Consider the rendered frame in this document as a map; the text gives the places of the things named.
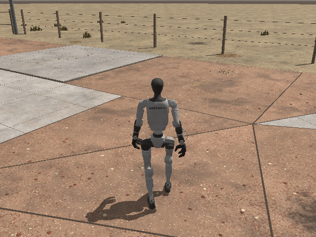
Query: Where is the robot left shin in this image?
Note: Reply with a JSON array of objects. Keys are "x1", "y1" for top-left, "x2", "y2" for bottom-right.
[{"x1": 145, "y1": 169, "x2": 154, "y2": 202}]

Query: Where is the robot left thigh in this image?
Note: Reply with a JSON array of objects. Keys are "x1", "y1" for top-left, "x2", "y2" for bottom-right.
[{"x1": 141, "y1": 138, "x2": 154, "y2": 177}]

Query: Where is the right robot upper arm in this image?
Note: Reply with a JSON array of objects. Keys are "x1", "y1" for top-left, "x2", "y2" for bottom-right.
[{"x1": 168, "y1": 99, "x2": 180, "y2": 127}]

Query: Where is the right robot hand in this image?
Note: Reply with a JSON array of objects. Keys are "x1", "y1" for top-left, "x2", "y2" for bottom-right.
[{"x1": 175, "y1": 144, "x2": 186, "y2": 158}]

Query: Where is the left robot upper arm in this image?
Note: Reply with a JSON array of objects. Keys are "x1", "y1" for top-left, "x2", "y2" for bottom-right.
[{"x1": 135, "y1": 100, "x2": 147, "y2": 127}]

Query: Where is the robot left forearm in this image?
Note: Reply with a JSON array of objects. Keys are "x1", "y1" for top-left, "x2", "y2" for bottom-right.
[{"x1": 132, "y1": 120, "x2": 141, "y2": 140}]

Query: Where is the left robot hand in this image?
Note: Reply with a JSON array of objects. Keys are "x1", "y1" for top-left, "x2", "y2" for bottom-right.
[{"x1": 132, "y1": 138, "x2": 142, "y2": 149}]

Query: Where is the robot right forearm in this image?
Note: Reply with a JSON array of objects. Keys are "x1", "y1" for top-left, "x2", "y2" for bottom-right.
[{"x1": 175, "y1": 120, "x2": 185, "y2": 145}]

